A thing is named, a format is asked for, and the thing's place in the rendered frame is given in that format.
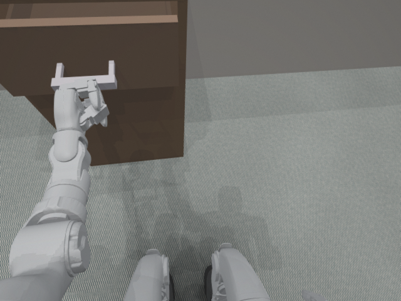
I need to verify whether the drawer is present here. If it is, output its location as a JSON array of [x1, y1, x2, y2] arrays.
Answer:
[[0, 1, 179, 97]]

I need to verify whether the left robot hand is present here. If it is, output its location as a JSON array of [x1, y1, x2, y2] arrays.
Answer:
[[54, 77, 110, 135]]

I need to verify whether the right robot thigh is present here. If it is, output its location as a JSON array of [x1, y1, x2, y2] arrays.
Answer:
[[211, 248, 271, 301]]

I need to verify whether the cabinet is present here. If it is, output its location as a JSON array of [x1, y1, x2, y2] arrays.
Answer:
[[0, 0, 188, 166]]

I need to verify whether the left robot upper arm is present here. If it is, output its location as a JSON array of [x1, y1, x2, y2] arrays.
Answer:
[[0, 220, 91, 301]]

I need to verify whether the robot left shin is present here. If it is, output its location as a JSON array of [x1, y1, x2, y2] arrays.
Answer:
[[146, 249, 169, 301]]

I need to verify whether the left robot forearm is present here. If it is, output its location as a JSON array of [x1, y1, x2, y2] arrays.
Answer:
[[9, 130, 91, 277]]

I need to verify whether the handle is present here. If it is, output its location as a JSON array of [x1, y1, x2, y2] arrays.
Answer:
[[51, 60, 117, 91]]

